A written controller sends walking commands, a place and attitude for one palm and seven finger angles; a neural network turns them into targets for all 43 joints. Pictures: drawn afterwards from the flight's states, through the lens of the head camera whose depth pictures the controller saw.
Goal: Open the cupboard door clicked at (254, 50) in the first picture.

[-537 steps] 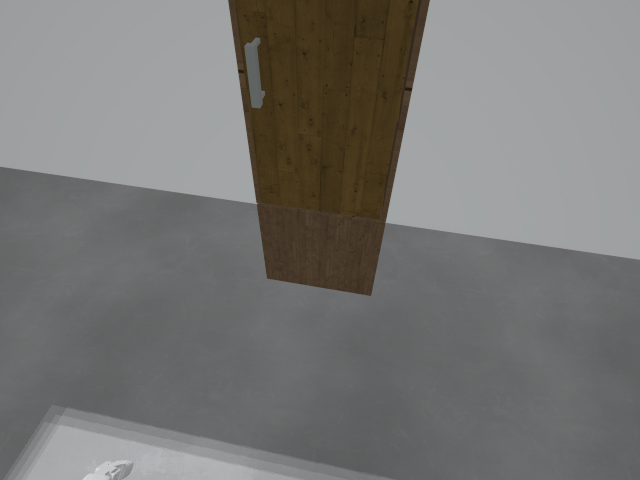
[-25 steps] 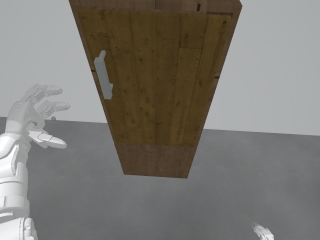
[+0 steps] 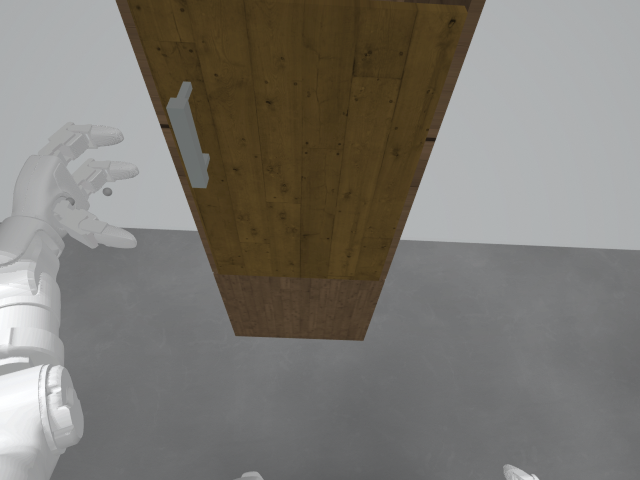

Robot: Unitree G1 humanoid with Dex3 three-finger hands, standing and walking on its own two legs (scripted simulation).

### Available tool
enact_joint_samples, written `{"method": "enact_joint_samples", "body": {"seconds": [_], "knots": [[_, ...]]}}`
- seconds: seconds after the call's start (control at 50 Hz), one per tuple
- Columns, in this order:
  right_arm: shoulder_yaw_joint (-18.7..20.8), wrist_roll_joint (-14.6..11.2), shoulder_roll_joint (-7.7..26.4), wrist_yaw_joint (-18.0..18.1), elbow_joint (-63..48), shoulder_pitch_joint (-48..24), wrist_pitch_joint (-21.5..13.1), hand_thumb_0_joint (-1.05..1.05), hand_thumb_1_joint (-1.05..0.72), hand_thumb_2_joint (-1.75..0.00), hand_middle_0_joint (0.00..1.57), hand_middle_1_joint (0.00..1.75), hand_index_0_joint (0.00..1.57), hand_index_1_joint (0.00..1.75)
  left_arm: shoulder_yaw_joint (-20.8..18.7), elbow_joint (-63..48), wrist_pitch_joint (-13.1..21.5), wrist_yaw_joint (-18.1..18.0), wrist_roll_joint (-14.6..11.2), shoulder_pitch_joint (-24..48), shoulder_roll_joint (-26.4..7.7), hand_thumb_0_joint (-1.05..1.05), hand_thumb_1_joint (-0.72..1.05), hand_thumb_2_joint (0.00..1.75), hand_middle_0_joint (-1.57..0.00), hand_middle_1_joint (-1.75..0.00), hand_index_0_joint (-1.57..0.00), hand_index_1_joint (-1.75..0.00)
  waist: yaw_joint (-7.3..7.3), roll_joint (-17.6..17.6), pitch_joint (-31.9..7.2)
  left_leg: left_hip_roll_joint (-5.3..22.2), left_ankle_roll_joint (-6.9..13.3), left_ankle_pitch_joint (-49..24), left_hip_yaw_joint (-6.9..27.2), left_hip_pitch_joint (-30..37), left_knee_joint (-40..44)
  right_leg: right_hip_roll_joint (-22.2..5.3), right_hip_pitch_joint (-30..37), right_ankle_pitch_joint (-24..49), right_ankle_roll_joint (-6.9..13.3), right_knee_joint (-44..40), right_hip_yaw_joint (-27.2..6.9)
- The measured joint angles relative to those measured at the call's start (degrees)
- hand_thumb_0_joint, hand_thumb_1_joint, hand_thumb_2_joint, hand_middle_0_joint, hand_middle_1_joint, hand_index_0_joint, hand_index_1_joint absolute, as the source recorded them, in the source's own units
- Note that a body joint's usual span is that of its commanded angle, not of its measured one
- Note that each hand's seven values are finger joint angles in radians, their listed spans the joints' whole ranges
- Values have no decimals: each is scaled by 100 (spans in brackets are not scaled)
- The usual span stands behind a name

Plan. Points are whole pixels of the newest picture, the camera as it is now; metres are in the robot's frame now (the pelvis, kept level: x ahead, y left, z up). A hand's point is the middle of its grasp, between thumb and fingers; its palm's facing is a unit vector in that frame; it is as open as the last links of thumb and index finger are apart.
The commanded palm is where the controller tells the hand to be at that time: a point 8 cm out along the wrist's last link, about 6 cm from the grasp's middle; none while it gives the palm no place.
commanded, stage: move the hooked fingers beside the handle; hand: left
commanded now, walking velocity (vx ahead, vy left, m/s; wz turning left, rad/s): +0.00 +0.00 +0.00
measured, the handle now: (193, 137) +0.54 +0.18 +0.11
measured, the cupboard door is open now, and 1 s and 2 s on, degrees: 0 0 0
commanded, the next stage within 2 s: slide the fingers in behind the handle in 1.30 s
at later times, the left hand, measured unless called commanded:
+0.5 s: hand (125, 155) +0.48 +0.25 +0.12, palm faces -0.04 -1.00 +0.00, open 14.0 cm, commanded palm +0.47 +0.30 +0.11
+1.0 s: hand (128, 160) +0.48 +0.25 +0.12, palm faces -0.05 -1.00 -0.01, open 14.0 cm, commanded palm +0.47 +0.29 +0.11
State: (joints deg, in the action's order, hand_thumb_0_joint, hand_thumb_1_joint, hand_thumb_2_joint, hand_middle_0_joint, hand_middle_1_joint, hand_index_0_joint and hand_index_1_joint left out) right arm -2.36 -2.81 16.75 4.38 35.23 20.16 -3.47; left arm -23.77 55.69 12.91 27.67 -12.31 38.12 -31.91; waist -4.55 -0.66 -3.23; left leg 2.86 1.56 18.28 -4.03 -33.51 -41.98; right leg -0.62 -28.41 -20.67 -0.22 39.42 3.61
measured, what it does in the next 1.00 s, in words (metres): stands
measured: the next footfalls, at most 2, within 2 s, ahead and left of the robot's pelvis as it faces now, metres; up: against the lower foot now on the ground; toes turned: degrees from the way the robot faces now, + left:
none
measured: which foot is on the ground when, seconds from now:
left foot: down 0.00-1.00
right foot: down 0.00-1.00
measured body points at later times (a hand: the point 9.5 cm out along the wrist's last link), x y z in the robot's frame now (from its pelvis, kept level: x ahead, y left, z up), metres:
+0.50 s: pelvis +0.00 +0.00 -0.01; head +0.09 +0.02 +0.43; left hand +0.48 +0.30 +0.13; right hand +0.00 -0.28 -0.11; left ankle +0.02 +0.10 -0.71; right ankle -0.02 -0.12 -0.71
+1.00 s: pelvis +0.00 +0.01 -0.01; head +0.10 +0.03 +0.43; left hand +0.48 +0.30 +0.12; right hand +0.02 -0.27 -0.12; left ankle +0.02 +0.10 -0.71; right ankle -0.02 -0.12 -0.71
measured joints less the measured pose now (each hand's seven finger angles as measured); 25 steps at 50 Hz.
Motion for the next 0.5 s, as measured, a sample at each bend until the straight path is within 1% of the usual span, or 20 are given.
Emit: {"method": "enact_joint_samples", "body": {"seconds": [0.12,0.22,0.26,0.38,0.44,0.5], "knots": [[-1,5,23,9,112,76,136,1,-91,-90,21,30,20,30,-65,419,158,102,16,353,-185,-2,-50,30,-30,-120,-30,-120,-49,16,26,26,-9,25,39,-175,-107,25,-151,-21,15,79,32],[19,18,57,29,196,121,197,1,-91,-90,21,30,20,30,9,718,229,138,89,713,-320,-2,-50,30,-30,-120,-30,-120,-127,6,25,38,-15,38,82,-363,-205,36,-313,-35,24,151,69],[19,24,71,33,217,129,219,1,-91,-90,21,30,20,30,29,859,221,147,119,875,-365,-2,-50,30,-30,-120,-30,-120,-169,3,21,44,-14,42,89,-442,-240,40,-388,-37,23,182,75],[8,50,84,26,171,174,296,1,-91,-90,21,30,20,30,-146,1195,191,78,278,1219,-565,-2,-50,30,-30,-120,-30,-120,-333,21,9,82,-13,59,58,-648,-322,70,-615,-36,25,264,36],[8,59,80,5,138,238,348,1,-91,-90,21,30,20,30,-251,1257,244,34,353,1283,-669,-2,-50,30,-30,-120,-30,-120,-393,25,-18,110,-14,81,34,-721,-358,94,-698,-37,25,287,7],[4,64,77,-10,128,312,409,1,-91,-90,21,30,20,30,-268,1359,274,13,406,1388,-772,-2,-50,30,-30,-120,-30,-120,-432,14,-30,126,-13,107,36,-787,-405,108,-754,-48,24,309,6]]}}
